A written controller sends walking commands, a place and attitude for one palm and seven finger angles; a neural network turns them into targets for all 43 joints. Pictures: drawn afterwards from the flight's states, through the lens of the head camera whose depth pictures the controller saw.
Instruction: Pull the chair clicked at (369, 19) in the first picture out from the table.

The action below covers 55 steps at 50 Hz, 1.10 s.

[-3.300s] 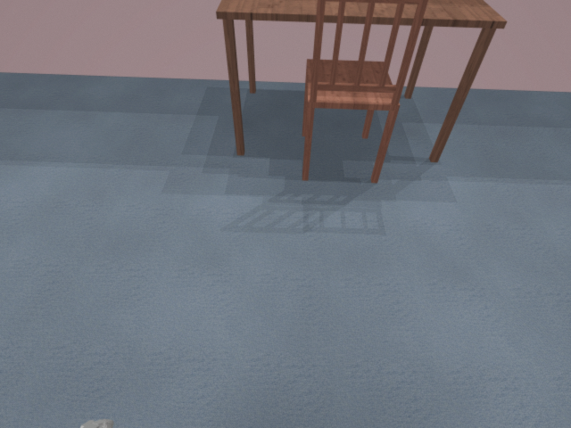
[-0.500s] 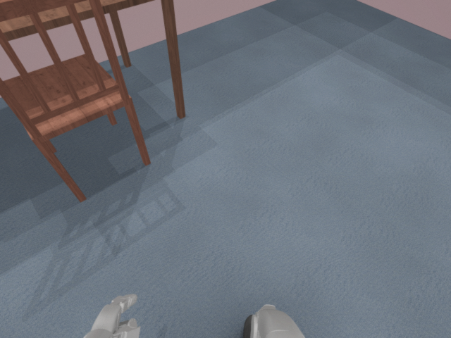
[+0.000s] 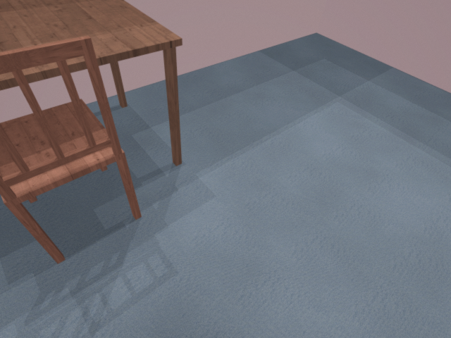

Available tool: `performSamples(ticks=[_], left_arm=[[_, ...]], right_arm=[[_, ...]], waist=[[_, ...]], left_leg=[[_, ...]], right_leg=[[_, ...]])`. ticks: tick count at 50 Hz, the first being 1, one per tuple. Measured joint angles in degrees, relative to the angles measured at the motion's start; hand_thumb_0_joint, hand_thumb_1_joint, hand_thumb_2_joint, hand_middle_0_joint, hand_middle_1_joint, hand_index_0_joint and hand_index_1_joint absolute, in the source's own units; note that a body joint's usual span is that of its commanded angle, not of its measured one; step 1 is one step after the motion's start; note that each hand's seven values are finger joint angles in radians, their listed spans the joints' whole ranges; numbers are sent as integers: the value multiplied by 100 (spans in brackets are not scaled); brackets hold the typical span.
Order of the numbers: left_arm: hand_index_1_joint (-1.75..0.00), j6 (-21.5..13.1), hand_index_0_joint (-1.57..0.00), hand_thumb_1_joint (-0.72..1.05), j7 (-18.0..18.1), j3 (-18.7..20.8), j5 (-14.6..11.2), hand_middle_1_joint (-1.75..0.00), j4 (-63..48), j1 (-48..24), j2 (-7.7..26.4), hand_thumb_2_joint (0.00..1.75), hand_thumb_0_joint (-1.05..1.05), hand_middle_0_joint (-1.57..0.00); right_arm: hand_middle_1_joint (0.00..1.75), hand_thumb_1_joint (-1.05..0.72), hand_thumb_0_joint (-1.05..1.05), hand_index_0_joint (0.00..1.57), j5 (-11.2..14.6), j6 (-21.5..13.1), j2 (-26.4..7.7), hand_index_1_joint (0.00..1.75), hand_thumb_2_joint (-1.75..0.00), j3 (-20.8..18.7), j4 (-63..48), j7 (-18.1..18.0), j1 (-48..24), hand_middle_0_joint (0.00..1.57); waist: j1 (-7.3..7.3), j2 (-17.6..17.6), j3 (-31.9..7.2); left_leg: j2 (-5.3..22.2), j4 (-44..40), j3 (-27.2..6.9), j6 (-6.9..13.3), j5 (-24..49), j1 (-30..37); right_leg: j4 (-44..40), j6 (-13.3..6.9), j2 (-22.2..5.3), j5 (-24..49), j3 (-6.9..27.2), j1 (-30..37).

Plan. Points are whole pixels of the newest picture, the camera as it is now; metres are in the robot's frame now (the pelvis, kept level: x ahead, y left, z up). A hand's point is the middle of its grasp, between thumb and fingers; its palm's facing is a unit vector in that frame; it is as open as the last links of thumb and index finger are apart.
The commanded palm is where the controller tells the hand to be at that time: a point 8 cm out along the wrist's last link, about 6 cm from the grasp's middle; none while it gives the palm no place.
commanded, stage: walk to a spot facing it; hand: left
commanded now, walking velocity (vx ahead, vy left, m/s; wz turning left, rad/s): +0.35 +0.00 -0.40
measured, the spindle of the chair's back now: (41, 119) +0.65 +0.59 -0.06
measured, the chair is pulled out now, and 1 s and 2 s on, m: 0.00 0.00 0.00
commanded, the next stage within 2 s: turn to face it in 0.36 s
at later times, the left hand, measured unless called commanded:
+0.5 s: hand (179, 249) +0.35 +0.13 -0.16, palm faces -0.27 -0.94 -0.19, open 7.3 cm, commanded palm none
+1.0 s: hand (179, 226) +0.42 +0.15 -0.18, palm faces +0.00 -0.98 -0.17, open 7.3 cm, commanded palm none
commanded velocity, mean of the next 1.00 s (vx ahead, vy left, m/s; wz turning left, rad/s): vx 0.10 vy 0.00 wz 0.09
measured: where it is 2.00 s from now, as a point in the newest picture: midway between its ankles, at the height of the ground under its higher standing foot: (242, 336)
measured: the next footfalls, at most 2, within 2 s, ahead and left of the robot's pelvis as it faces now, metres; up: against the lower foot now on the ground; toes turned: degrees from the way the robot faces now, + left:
right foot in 0.54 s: +0.33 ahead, -0.16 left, +0.00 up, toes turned -23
left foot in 0.94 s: +0.40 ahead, +0.07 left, +0.00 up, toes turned +7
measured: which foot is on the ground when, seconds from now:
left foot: down 0.00-0.52, up 0.54-0.92, down 0.94-1.00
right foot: up 0.00-0.52, down 0.54-0.94, up 0.96-1.00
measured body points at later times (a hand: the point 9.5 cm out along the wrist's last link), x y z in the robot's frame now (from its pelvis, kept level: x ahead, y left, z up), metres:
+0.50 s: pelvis +0.20 -0.02 +0.00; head +0.25 -0.04 +0.45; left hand +0.36 +0.18 -0.15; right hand +0.05 -0.20 -0.15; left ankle +0.08 +0.10 -0.72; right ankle +0.30 -0.15 -0.71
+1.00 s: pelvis +0.31 -0.03 -0.01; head +0.34 +0.00 +0.44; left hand +0.42 +0.20 -0.16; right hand +0.37 -0.29 -0.13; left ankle +0.36 +0.06 -0.72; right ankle +0.29 -0.14 -0.69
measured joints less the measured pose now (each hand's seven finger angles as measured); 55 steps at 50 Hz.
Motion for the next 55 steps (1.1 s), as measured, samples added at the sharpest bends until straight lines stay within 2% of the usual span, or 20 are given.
performSamples(ticks=[2,4,8,13,17,21,25,26,27,30,32,35,39,43,46,47,48,50,52,55], left_arm=[[-30,104,-20,92,-11,-10,0,-30,115,59,-27,90,0,-20],[-30,169,-20,92,-46,2,25,-30,185,40,-59,90,0,-20],[-30,231,-19,92,-96,55,66,-30,59,-90,-144,90,1,-20],[-30,331,-19,92,-143,116,91,-30,-173,-297,-276,90,1,-20],[-30,406,-19,93,-150,152,97,-30,-261,-581,-265,90,1,-20],[-30,410,-19,93,-176,143,75,-30,-367,-943,-217,90,1,-20],[-30,264,-19,92,-168,98,80,-30,-558,-1298,-175,90,1,-20],[-30,165,-19,92,-154,70,90,-30,-611,-1338,-135,90,1,-20],[-30,47,-19,92,-118,56,95,-30,-648,-1383,-105,90,1,-20],[-30,-127,-19,92,8,-45,8,-30,-653,-1564,-182,90,0,-20],[-30,-117,-20,92,88,-114,-7,-30,-616,-1594,-261,90,0,-20],[-30,-62,-20,92,149,-209,8,-30,-541,-1578,-402,90,0,-20],[-30,57,-20,91,153,-253,4,-30,-526,-1549,-577,90,0,-20],[-30,120,-20,92,160,-188,32,-30,-671,-1503,-583,90,-1,-21],[-30,207,-20,92,151,-123,34,-30,-744,-1377,-461,90,-1,-21],[-30,250,-20,92,141,-97,18,-30,-778,-1295,-425,90,-1,-21],[-30,309,-20,92,135,-59,-3,-30,-795,-1250,-348,90,-1,-21],[-30,424,-20,92,140,17,5,-30,-793,-1181,-167,90,0,-21],[-30,476,-20,92,132,88,15,-30,-748,-1134,-25,90,0,-20],[-30,492,-20,92,115,145,7,-30,-743,-1048,124,90,0,-20]], right_arm=[[30,-93,1,20,-26,-81,33,30,-90,49,-69,-33,-17,20],[30,-92,0,20,-14,-106,111,30,-90,91,-79,-84,96,20],[30,-93,0,20,40,-98,309,30,-90,117,140,-188,466,20],[30,-94,0,20,88,-74,383,30,-90,83,433,-218,928,20],[30,-93,0,20,86,-54,472,30,-90,89,581,-215,1227,20],[30,-92,0,20,51,-2,506,30,-90,76,667,-207,1451,20],[30,-91,0,20,47,86,480,30,-90,43,741,-193,1639,20],[30,-91,0,20,71,111,491,30,-90,47,778,-179,1713,20],[30,-91,0,20,118,150,503,30,-90,55,814,-164,1753,20],[30,-91,1,20,185,302,421,30,-90,60,857,-199,1434,20],[30,-91,1,20,164,360,381,30,-90,56,783,-220,1178,20],[30,-91,1,20,135,410,336,30,-90,73,560,-228,820,20],[30,-92,0,20,112,461,308,30,-90,75,278,-166,498,20],[30,-93,1,20,97,541,193,30,-90,15,126,-94,313,20],[30,-93,1,20,75,546,107,30,-90,-18,-60,-30,254,20],[30,-93,1,20,61,518,44,30,-90,-31,-154,-10,278,20],[30,-93,0,20,40,488,33,30,-90,-51,-211,-11,250,20],[30,-92,0,20,22,439,42,30,-90,-34,-301,-34,181,20],[30,-92,0,20,26,414,45,30,-90,-11,-357,-72,180,20],[30,-92,0,20,42,422,30,30,-90,18,-369,-103,203,20]], waist=[[-6,-59,52],[-38,-82,68],[18,-119,74],[3,-105,109],[-128,-72,247],[-317,15,439],[-456,171,597],[-464,147,584],[-444,107,548],[-482,250,632],[-497,277,575],[-553,286,415],[-545,230,270],[-401,109,243],[-339,18,249],[-326,52,202],[-328,6,203],[-318,-80,270],[-310,-88,303],[-256,-46,324]], left_leg=[[-18,183,168,212,-249,153],[-50,-23,289,270,-355,458],[-143,-764,528,238,-276,1107],[-200,-1344,828,199,-346,1697],[-160,-1516,1059,78,-555,2090],[-60,-1461,1315,-113,-893,2417],[217,-845,1502,-356,-1457,2549],[317,-336,1470,-379,-1607,2440],[388,499,1251,-334,-1635,2132],[233,2955,-44,-253,-1853,941],[125,3578,-424,-232,-1615,335],[103,3244,-575,-260,-1287,-285],[101,2363,-434,-331,-1037,-604],[51,1556,-203,-325,-992,-482],[-3,745,-76,-274,-608,-130],[-19,423,-118,-111,-383,-16],[-85,520,-136,71,-435,-105],[-194,640,-149,248,-550,-181],[-292,434,-208,260,-463,-122],[-439,-68,-307,251,-184,70]], right_leg=[[1543,-105,-36,-303,171,-562],[2793,-148,-98,-26,202,-1160],[3521,-39,-354,810,208,-2090],[3267,162,-628,1419,146,-2831],[2430,222,-711,1617,-89,-2967],[1406,114,-601,1539,-348,-2788],[535,-151,-275,1333,-588,-2295],[209,-211,-225,1600,-638,-2022],[214,-347,-233,1893,-622,-1955],[653,-484,-142,1065,-690,-1853],[411,-405,-117,945,-736,-1586],[-46,-356,-140,1061,-845,-1256],[-325,-304,-273,1029,-1069,-933],[-192,-175,-459,814,-1327,-760],[230,-43,-638,500,-1511,-778],[485,13,-688,344,-1567,-872],[913,145,-735,-110,-1438,-1065],[2048,294,-632,-680,-825,-1566],[2903,387,-521,-523,-390,-1961],[3210,483,-499,-93,-33,-2197]])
